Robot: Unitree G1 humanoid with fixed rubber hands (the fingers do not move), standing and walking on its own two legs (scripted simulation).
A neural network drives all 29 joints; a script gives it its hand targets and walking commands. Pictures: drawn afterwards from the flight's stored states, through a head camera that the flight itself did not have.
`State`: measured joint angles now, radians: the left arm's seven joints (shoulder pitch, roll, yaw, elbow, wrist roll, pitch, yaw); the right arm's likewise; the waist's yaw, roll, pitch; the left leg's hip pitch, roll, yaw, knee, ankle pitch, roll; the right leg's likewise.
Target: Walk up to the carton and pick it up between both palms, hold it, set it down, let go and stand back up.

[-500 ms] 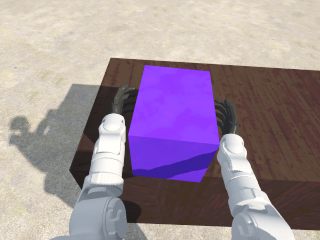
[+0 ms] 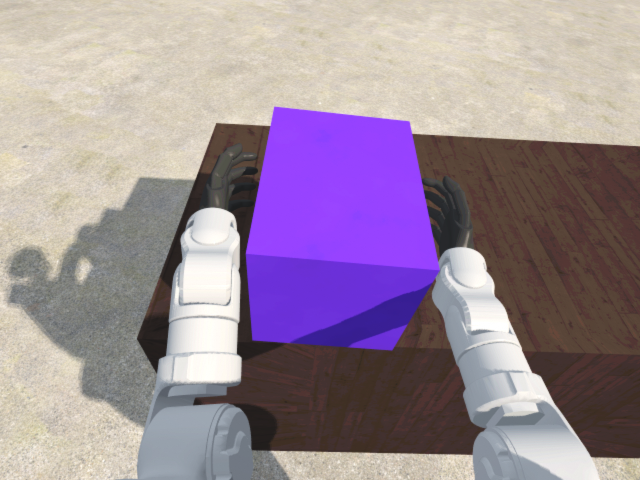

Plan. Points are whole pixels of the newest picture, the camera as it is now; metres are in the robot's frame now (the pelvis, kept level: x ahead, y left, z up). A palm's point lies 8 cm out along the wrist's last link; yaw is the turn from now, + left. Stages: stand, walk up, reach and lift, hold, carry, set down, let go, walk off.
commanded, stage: reach and lift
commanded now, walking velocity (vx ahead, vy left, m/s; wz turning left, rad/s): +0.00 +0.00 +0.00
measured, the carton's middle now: (333, 228) +0.43 -0.01 +0.08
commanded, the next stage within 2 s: hold in 1.06 s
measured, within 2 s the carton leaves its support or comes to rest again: neither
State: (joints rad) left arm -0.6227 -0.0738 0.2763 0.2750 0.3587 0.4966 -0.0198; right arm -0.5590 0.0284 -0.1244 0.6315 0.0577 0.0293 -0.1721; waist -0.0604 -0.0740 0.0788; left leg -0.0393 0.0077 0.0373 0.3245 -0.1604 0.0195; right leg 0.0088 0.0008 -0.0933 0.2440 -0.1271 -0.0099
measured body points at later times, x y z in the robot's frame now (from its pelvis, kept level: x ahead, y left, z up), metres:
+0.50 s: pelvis +0.00 -0.01 +0.00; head -0.02 +0.02 +0.45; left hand +0.39 +0.14 +0.17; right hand +0.37 -0.16 +0.14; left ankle +0.02 +0.10 -0.75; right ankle +0.01 -0.11 -0.75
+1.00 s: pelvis +0.00 +0.00 +0.00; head -0.02 +0.03 +0.45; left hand +0.39 +0.14 +0.18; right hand +0.37 -0.15 +0.15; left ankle +0.02 +0.10 -0.75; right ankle +0.01 -0.11 -0.75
